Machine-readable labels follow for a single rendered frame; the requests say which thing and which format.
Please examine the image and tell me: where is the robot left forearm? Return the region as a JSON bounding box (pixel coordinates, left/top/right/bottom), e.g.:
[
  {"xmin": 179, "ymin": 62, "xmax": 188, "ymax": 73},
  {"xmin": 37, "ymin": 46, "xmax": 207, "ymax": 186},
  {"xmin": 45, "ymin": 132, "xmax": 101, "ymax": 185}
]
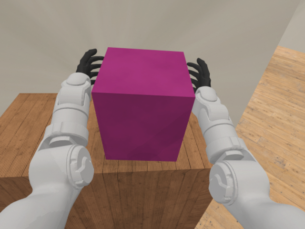
[{"xmin": 29, "ymin": 73, "xmax": 91, "ymax": 185}]

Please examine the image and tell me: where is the carton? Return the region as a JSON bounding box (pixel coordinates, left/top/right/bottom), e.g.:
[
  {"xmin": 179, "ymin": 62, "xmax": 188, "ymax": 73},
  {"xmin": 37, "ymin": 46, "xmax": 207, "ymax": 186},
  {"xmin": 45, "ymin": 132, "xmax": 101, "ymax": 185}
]
[{"xmin": 91, "ymin": 47, "xmax": 195, "ymax": 162}]

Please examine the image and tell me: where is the pedestal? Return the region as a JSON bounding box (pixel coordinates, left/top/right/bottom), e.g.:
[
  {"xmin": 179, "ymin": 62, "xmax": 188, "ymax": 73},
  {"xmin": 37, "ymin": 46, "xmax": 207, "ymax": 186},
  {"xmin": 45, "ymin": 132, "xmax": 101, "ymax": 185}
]
[{"xmin": 0, "ymin": 93, "xmax": 213, "ymax": 229}]

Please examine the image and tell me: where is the right robot upper arm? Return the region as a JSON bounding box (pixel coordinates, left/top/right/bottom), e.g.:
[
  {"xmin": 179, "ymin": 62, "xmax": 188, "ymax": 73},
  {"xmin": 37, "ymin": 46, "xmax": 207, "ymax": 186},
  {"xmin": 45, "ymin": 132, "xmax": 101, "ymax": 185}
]
[{"xmin": 209, "ymin": 160, "xmax": 305, "ymax": 229}]

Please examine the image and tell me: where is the robot right forearm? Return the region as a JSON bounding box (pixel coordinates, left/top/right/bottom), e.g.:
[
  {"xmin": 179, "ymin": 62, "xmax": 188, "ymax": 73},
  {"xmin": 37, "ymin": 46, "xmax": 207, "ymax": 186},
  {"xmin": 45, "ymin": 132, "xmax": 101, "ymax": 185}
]
[{"xmin": 192, "ymin": 86, "xmax": 259, "ymax": 164}]

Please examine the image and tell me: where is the robot right hand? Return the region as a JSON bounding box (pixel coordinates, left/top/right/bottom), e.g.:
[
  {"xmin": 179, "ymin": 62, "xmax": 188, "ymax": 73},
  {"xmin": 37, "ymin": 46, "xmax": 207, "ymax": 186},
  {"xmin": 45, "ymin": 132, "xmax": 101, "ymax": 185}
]
[{"xmin": 187, "ymin": 58, "xmax": 211, "ymax": 94}]

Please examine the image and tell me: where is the robot left hand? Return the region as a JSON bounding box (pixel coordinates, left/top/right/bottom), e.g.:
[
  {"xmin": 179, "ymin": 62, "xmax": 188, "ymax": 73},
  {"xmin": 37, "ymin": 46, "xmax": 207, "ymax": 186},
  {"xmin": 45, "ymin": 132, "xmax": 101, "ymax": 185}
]
[{"xmin": 76, "ymin": 49, "xmax": 104, "ymax": 85}]

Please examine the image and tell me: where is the left robot upper arm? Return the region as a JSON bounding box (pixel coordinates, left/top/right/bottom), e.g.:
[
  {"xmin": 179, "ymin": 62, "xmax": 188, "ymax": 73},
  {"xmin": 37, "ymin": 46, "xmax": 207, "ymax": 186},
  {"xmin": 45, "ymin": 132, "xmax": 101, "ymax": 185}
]
[{"xmin": 0, "ymin": 144, "xmax": 94, "ymax": 229}]

